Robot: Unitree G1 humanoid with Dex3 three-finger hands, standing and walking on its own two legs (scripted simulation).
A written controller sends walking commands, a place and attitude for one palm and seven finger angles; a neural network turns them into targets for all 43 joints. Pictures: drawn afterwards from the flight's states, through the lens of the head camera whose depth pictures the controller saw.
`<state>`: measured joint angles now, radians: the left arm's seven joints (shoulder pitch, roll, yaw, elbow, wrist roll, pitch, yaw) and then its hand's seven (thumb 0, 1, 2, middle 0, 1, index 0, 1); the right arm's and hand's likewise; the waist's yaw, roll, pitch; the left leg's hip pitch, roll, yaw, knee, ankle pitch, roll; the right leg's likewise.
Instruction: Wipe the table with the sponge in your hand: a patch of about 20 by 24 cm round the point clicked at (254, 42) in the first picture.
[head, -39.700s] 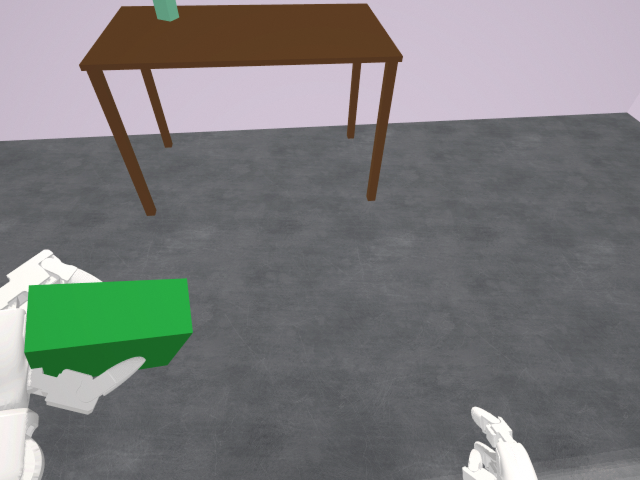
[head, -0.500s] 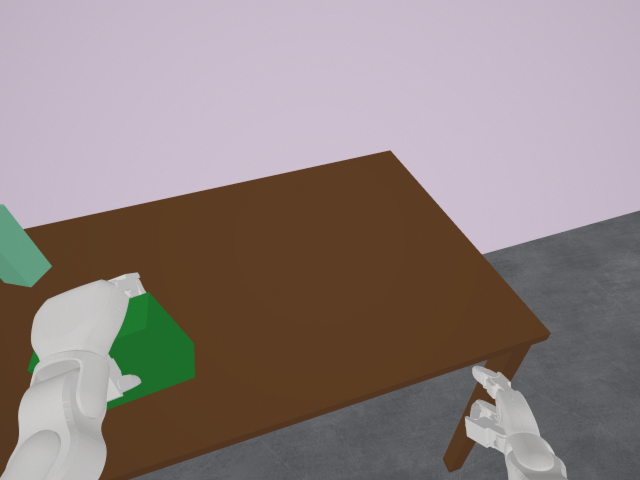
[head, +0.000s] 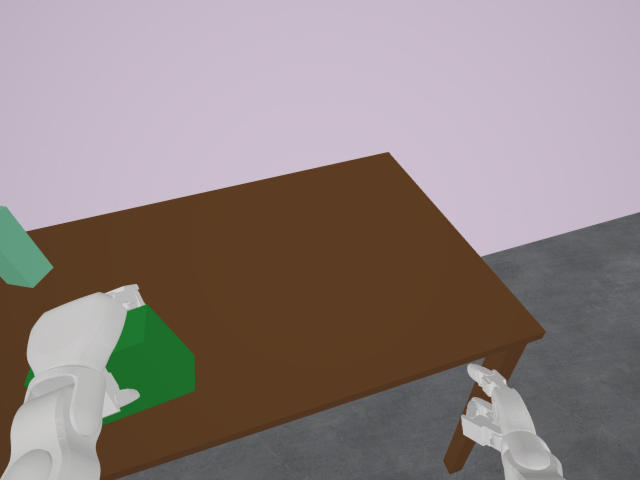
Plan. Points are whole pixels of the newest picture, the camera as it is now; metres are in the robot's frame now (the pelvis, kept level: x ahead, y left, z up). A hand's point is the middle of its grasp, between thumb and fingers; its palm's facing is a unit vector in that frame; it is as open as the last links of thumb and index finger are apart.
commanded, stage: bring the sponge back beside the body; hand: left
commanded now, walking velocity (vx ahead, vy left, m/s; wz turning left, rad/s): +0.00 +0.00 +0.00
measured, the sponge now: (130, 376) +0.19 +0.28 +0.06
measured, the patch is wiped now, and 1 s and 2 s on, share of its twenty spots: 1.00 1.00 1.00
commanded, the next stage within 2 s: step back with the hand held close in 0.46 s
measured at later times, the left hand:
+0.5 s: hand (110, 358) +0.19 +0.28 +0.11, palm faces +0.10 -0.16 -0.98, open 9.7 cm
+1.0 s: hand (111, 329) +0.20 +0.27 +0.15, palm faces +0.33 -0.85 -0.42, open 9.7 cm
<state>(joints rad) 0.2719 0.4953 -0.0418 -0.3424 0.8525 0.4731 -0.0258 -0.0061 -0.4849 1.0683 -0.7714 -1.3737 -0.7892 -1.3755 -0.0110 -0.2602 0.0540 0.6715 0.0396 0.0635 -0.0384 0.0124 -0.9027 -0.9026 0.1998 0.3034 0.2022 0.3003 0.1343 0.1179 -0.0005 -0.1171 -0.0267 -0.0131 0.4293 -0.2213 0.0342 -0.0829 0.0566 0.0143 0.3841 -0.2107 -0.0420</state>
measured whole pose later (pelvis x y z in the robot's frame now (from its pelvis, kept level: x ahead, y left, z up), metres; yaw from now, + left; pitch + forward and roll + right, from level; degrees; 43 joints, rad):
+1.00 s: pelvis -0.01 +0.02 -0.01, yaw +0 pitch +2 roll -2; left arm 0.51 0.43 0.35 -0.53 -0.08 -0.06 0.11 -0.01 -0.49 1.07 -0.77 -1.38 -0.79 -1.38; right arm 0.27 -0.26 0.00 0.59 0.02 0.01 -0.09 0.01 -0.90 -0.90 0.20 0.30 0.21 0.30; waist -0.02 0.01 -0.04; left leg -0.39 -0.04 -0.03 0.62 -0.27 0.06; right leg -0.33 0.05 0.00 0.54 -0.25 -0.01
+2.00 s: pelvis -0.16 +0.02 -0.02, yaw -1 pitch +2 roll -3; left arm 0.50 0.42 0.33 -0.62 -0.04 -0.16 0.11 -0.01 -0.49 1.07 -0.77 -1.38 -0.79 -1.38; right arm 0.24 -0.20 0.01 0.61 0.01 -0.03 -0.07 0.01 -0.90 -0.90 0.20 0.30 0.21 0.30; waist -0.03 -0.04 -0.06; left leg -0.53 -0.01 -0.02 0.97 -0.45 -0.02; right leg -0.32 0.02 0.03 0.54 -0.26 0.03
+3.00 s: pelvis -0.47 -0.02 -0.03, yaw +1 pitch -2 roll -2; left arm 0.45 0.34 0.31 -0.49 -0.05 -0.12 0.07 -0.01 -0.49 1.07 -0.77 -1.38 -0.79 -1.38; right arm 0.27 -0.22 0.01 0.70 0.04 -0.09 -0.04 0.01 -0.90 -0.90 0.20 0.30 0.21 0.30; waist 0.00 0.01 -0.08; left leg -0.55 0.04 0.01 1.18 -0.38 0.05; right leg -0.42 -0.02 -0.10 0.68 -0.25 -0.03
